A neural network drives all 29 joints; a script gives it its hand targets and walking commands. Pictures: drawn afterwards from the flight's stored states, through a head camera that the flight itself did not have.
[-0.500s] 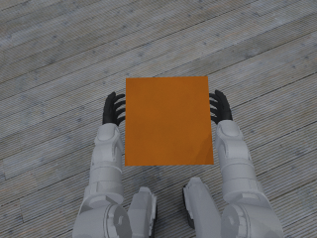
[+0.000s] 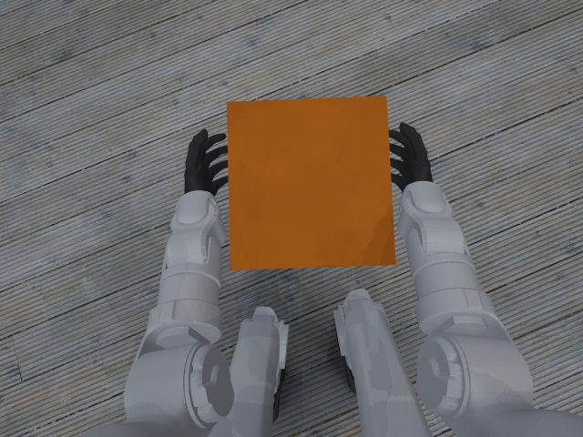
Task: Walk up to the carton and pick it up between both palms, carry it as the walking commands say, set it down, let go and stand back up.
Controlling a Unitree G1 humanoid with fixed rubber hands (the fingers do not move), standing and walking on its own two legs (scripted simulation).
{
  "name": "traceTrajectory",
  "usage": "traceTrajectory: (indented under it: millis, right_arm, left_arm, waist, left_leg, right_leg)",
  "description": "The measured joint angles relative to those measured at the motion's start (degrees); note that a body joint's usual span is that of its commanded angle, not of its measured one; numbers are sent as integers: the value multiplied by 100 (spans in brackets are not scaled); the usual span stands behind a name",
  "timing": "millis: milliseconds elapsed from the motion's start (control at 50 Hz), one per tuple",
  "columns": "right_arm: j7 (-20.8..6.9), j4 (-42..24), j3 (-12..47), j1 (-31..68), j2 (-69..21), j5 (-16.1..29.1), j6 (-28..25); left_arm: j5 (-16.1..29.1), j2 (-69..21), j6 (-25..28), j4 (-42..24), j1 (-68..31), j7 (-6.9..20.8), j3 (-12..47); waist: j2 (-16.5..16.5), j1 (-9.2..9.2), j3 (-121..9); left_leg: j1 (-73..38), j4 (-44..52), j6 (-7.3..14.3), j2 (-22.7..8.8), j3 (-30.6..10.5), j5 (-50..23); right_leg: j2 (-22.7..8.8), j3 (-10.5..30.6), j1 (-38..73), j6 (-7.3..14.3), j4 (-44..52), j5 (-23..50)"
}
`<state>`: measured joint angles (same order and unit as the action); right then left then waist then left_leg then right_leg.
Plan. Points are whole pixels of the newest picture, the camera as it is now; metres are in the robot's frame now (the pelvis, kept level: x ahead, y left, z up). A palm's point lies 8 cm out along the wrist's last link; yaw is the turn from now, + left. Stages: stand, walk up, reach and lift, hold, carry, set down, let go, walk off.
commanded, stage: set down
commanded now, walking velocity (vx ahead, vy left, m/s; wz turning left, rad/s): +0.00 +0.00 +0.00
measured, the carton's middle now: (306, 196) +0.44 -0.02 -0.16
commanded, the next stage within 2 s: none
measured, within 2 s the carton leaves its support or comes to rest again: neither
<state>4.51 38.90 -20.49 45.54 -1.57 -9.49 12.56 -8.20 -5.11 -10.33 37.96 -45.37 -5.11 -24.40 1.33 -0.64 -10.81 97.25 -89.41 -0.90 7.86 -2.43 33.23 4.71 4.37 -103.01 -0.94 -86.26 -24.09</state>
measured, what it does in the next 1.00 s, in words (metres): lowers itself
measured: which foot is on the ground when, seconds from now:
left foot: down 0.00-1.00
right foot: down 0.00-1.00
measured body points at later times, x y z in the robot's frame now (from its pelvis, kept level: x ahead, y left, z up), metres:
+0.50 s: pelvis -0.02 +0.00 -0.07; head +0.26 -0.03 +0.28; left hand +0.48 +0.12 -0.17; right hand +0.47 -0.17 -0.18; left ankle +0.05 +0.12 -0.53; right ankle +0.10 -0.11 -0.53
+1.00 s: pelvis -0.03 +0.00 -0.13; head +0.30 -0.03 +0.17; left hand +0.50 +0.12 -0.26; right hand +0.49 -0.18 -0.27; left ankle +0.05 +0.11 -0.53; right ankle +0.10 -0.11 -0.53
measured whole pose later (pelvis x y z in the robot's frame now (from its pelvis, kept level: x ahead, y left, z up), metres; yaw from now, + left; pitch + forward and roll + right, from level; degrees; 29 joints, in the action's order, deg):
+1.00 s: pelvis -0.03 +0.00 -0.13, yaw +3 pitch +45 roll +3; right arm 4.7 47.2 -19.4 67.9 8.0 -6.5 13.7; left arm -5.6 0.9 -12.0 43.7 -66.9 -8.4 -24.8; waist 2.5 -1.7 1.6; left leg 123.3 -114.6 -3.4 11.1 -1.5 36.5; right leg 6.2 3.9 -129.2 -2.0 -110.9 -26.3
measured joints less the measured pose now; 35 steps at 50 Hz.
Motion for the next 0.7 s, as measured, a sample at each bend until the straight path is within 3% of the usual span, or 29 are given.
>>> traceTrajectory:
  millis: [700]
  right_arm:
    - [15, 562, -13, 1635, 639, 132, 132]
  left_arm:
    - [138, 428, -164, 423, -1602, -208, -102]
  waist:
    - [86, -72, 772]
  left_leg:
    - [1994, -1833, -203, 257, 28, 218]
  right_leg:
    - [129, -24, -1999, -74, -1789, -139]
